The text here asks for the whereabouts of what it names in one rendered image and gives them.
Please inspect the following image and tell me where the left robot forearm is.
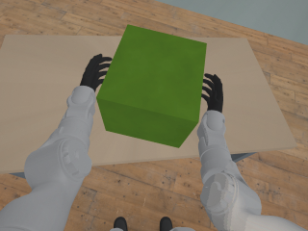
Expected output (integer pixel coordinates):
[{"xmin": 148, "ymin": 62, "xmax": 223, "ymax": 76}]
[{"xmin": 24, "ymin": 86, "xmax": 96, "ymax": 186}]

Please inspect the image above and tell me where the left robot foot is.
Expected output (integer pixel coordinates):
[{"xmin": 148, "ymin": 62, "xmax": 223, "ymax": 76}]
[{"xmin": 114, "ymin": 217, "xmax": 128, "ymax": 231}]

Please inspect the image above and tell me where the robot foot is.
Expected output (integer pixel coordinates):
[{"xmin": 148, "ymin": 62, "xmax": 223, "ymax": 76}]
[
  {"xmin": 160, "ymin": 217, "xmax": 173, "ymax": 231},
  {"xmin": 114, "ymin": 217, "xmax": 128, "ymax": 231}
]

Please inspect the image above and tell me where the robot left upper arm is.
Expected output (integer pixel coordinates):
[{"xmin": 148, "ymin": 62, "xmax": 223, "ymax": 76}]
[{"xmin": 0, "ymin": 139, "xmax": 92, "ymax": 231}]

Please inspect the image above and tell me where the right robot hand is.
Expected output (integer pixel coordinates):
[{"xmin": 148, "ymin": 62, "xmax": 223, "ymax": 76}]
[{"xmin": 201, "ymin": 73, "xmax": 223, "ymax": 113}]

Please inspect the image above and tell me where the robot right upper arm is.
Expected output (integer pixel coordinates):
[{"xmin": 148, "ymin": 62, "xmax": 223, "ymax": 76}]
[{"xmin": 200, "ymin": 172, "xmax": 308, "ymax": 231}]

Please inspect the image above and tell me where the left robot hand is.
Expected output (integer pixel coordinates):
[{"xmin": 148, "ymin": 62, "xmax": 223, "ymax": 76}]
[{"xmin": 80, "ymin": 54, "xmax": 112, "ymax": 92}]

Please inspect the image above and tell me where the right robot forearm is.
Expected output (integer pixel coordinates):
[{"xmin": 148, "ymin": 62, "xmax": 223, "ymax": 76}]
[{"xmin": 196, "ymin": 110, "xmax": 249, "ymax": 187}]

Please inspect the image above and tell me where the right robot foot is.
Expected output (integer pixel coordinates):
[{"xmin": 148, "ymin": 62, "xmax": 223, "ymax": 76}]
[{"xmin": 160, "ymin": 217, "xmax": 173, "ymax": 231}]

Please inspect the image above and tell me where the table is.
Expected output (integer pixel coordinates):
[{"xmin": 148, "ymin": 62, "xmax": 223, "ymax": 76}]
[{"xmin": 0, "ymin": 35, "xmax": 297, "ymax": 179}]

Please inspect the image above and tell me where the carton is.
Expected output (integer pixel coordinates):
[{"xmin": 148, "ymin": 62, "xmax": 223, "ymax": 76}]
[{"xmin": 96, "ymin": 24, "xmax": 207, "ymax": 148}]

